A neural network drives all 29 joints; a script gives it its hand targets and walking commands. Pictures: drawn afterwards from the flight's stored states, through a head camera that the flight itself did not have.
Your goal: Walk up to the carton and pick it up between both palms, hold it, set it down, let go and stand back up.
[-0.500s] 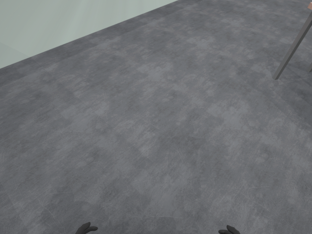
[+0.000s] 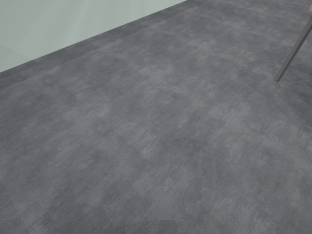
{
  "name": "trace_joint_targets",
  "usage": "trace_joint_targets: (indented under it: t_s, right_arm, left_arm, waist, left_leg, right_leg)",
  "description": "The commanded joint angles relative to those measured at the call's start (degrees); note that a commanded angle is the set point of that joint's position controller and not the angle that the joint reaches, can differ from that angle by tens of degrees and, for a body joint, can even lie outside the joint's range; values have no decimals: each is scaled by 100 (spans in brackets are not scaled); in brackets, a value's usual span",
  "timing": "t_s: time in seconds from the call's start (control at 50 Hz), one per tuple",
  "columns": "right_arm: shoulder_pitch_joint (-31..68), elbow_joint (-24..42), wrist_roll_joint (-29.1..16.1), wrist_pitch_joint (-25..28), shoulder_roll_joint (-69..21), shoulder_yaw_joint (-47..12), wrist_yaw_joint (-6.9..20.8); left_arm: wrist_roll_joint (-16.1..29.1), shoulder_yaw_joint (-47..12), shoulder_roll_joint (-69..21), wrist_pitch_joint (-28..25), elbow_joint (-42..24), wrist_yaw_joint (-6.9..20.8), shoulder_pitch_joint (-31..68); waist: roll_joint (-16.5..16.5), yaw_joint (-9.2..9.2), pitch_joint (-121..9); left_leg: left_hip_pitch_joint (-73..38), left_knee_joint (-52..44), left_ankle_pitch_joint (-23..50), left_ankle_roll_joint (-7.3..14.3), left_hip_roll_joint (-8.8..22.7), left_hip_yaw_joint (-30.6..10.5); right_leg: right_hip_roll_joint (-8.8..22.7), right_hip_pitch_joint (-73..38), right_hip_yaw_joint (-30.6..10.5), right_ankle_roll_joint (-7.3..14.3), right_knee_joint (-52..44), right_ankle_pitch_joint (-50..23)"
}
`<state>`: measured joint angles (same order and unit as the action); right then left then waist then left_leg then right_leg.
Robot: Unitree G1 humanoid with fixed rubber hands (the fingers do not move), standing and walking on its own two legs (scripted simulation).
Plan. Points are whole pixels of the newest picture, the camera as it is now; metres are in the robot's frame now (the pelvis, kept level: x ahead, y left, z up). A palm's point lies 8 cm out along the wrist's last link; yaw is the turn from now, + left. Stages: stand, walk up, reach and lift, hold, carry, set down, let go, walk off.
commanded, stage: stand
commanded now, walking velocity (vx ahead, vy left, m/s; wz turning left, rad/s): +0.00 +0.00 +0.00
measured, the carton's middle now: out of the picture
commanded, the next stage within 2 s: walk up in 1.46 s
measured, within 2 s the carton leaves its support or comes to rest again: neither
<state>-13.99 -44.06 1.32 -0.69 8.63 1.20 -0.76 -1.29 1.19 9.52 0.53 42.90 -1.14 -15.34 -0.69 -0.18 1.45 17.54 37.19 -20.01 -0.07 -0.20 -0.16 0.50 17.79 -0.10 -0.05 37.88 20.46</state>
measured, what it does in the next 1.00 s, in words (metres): stands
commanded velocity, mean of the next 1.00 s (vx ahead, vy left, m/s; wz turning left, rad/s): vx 0.00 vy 0.00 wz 0.00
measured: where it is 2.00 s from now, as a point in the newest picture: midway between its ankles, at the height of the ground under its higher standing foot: outside the picture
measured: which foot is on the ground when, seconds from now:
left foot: down 0.00-1.00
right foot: down 0.00-1.00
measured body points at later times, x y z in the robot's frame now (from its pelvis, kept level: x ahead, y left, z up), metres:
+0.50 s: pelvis +0.00 +0.00 +0.01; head +0.02 +0.00 +0.46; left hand +0.05 +0.23 -0.14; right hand +0.05 -0.23 -0.14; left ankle +0.00 +0.12 -0.72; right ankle +0.00 -0.12 -0.72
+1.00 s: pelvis -0.01 +0.00 +0.02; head +0.01 +0.00 +0.47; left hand -0.01 +0.21 -0.15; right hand -0.01 -0.21 -0.15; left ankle +0.00 +0.12 -0.72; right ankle +0.00 -0.12 -0.72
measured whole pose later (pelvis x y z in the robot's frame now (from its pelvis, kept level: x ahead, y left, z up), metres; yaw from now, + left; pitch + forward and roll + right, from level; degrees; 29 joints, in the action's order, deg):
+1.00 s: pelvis -0.01 +0.00 +0.02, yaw +0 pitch -3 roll +0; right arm -16.0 -63.2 0.8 0.0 5.9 2.0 -2.3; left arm -0.8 2.1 6.3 -0.1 62.3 -2.6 -17.1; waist -0.5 0.0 4.0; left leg 9.8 26.7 -14.5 -0.1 -0.1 -0.2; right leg 0.5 10.1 -0.2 -0.2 27.6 15.0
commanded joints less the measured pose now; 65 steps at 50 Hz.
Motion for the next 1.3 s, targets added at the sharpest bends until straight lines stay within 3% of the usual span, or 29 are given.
trace_joint_targets:
  t_s: [0.0,0.46,0.8,1.28]
  right_arm:
    - [-94,341,-4,117,533,172,-30]
    - [-366,-716,-34,147,495,274,-136]
    - [-526,-1567,-61,122,272,199,-162]
    - [-727,-2106,-48,97,52,92,-195]
  left_arm:
    - [2,174,522,-129,-373,-38,-57]
    - [28,273,403,-123,726,-127,-383]
    - [53,207,210,-116,1597,-152,-492]
    - [47,111,-23,-94,2101,-178,-668]
  waist:
    - [34,35,-310]
    - [32,9,44]
    - [29,31,369]
    - [55,-1,444]
  left_leg:
    - [-144,-660,1168,231,235,-323]
    - [-386,-1163,1430,273,362,-433]
    - [-611,-1509,1221,229,384,-410]
    - [-556,-1642,999,167,399,-394]
  right_leg:
    - [261,-144,-355,227,-726,-1349]
    - [329,-484,-388,233,-1160,-1554]
    - [356,-515,-401,171,-1538,-1265]
    - [348,-499,-387,146,-1660,-1048]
